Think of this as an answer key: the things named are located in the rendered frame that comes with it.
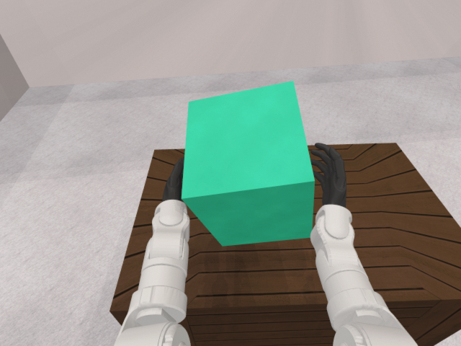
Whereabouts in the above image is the robot left forearm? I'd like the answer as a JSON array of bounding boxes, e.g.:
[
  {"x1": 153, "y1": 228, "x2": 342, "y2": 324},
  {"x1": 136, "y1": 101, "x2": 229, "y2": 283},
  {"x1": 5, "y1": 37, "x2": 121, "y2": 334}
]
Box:
[{"x1": 114, "y1": 200, "x2": 189, "y2": 346}]

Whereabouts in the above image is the right robot hand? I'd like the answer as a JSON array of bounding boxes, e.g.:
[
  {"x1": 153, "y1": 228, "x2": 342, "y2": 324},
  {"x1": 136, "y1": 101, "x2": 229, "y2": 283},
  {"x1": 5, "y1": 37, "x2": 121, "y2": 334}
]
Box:
[{"x1": 310, "y1": 143, "x2": 346, "y2": 207}]

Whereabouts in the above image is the pedestal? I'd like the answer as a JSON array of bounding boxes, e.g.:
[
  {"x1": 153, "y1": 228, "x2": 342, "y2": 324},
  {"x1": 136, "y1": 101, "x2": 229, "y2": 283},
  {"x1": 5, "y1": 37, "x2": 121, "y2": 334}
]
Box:
[{"x1": 109, "y1": 143, "x2": 461, "y2": 346}]

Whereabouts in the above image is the left robot upper arm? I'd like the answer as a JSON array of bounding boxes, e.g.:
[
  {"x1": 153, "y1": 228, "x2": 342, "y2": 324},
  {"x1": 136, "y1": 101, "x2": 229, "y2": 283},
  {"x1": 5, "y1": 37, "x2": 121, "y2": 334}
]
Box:
[{"x1": 115, "y1": 321, "x2": 191, "y2": 346}]

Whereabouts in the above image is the left robot hand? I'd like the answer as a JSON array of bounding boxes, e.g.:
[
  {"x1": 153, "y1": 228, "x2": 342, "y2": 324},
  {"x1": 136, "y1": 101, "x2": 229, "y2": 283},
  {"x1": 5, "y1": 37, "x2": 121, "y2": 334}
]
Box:
[{"x1": 162, "y1": 157, "x2": 184, "y2": 202}]

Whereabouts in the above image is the robot right forearm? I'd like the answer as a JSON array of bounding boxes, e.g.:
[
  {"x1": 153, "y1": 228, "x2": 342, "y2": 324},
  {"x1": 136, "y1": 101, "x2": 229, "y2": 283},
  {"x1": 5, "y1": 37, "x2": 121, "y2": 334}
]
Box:
[{"x1": 310, "y1": 205, "x2": 408, "y2": 333}]

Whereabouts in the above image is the carton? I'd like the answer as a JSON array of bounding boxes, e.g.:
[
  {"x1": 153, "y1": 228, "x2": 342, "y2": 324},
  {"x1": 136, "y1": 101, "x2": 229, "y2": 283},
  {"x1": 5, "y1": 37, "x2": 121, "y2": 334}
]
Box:
[{"x1": 182, "y1": 81, "x2": 315, "y2": 247}]

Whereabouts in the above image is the right robot upper arm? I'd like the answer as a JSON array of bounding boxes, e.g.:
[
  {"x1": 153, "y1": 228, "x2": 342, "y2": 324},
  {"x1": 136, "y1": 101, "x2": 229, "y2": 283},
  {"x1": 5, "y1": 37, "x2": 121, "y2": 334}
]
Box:
[{"x1": 333, "y1": 321, "x2": 418, "y2": 346}]

